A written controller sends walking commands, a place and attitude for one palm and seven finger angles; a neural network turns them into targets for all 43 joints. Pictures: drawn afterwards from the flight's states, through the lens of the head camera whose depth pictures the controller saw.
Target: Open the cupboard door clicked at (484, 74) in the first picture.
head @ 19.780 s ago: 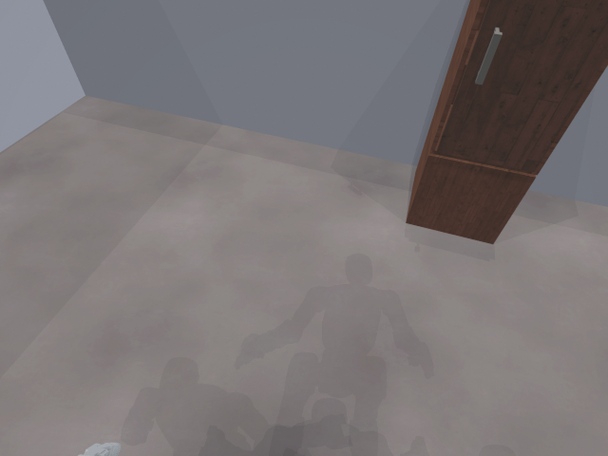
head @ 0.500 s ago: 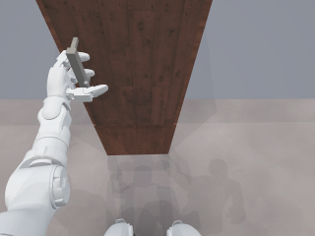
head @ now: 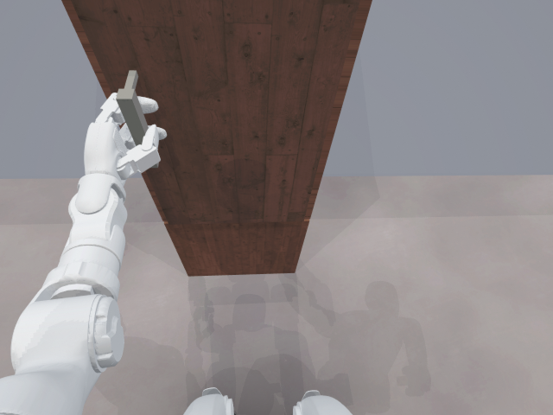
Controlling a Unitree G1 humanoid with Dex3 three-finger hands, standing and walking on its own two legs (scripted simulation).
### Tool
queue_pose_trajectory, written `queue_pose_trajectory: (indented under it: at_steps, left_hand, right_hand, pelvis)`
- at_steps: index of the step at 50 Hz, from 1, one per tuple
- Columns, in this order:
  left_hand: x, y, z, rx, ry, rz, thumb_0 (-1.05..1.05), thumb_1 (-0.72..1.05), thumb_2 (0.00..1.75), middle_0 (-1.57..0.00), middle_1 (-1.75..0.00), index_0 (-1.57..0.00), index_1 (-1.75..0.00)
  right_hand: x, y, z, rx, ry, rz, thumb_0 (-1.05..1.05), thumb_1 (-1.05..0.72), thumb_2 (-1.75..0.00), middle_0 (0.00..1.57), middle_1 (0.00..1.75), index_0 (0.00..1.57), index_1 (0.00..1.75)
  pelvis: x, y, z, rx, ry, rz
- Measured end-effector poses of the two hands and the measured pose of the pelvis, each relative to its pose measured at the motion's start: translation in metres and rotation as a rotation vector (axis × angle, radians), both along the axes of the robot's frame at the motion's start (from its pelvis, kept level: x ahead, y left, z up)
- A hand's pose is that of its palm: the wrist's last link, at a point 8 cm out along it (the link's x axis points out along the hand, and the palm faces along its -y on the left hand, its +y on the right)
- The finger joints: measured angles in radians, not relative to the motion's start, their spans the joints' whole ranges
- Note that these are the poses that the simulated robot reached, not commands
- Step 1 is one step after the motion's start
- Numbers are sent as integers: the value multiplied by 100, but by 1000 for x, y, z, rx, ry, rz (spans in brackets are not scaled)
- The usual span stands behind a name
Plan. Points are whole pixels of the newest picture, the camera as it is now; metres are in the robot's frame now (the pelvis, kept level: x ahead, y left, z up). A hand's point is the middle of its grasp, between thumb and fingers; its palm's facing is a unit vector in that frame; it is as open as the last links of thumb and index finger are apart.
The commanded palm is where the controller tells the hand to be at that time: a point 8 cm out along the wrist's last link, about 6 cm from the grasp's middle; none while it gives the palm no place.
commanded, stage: pull the door open along its arc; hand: left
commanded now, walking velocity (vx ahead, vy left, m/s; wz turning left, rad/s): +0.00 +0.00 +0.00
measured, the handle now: (142, 122) +0.54 +0.18 +0.08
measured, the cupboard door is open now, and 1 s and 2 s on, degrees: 0 45 47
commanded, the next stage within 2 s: open thumb and fingers to let go in 1.04 s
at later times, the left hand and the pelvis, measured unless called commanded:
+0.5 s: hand (171, 202) +0.39 +0.12 +0.09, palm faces +0.13 -0.99 +0.07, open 6.2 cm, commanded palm +0.33 +0.17 +0.08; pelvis +0.01 +0.00 +0.01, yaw -1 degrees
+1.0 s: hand (246, 268) +0.29 +0.03 +0.09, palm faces +0.30 -0.95 -0.01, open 6.3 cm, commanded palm +0.21 +0.05 +0.08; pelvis +0.01 -0.04 +0.02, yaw +4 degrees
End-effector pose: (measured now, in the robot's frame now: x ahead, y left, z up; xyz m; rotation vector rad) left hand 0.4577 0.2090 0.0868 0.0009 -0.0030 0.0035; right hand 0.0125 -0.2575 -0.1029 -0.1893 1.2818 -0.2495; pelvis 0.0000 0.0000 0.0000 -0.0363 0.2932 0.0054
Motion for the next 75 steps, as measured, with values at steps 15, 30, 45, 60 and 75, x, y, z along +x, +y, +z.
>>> queue_pose_trajectory:
  at_steps: [15,30,45,60,75]
  left_hand:
    - [-38,-7,-1,-1,-22,-24,1,74,77,-32,-132,-30,-131]
    - [-129,-64,-1,-65,-33,294,2,71,78,-31,-131,-32,-126]
    - [-189,-122,5,-1,19,372,2,71,78,-28,-130,-29,-131]
    - [-214,-150,6,20,45,300,1,66,77,-32,-129,-34,-133]
    - [-215,-144,0,18,44,358,0,18,60,-34,-127,-36,-128]
  right_hand:
    - [22,3,6,39,-86,-11,1,-90,-90,20,30,20,30]
    - [129,20,22,97,-368,197,1,-91,-90,20,30,20,30]
    - [168,22,33,139,-457,280,1,-90,-90,20,30,20,30]
    - [181,-1,37,131,-512,292,1,-90,-90,20,30,20,30]
    - [180,-4,28,143,-492,303,1,-90,-90,20,30,20,30]
  pelvis:
    - [8,0,8,10,-35,-22]
    - [8,-8,11,30,-98,1]
    - [8,-35,15,49,-163,52]
    - [16,-56,17,66,-190,67]
    - [12,-62,13,76,-164,75]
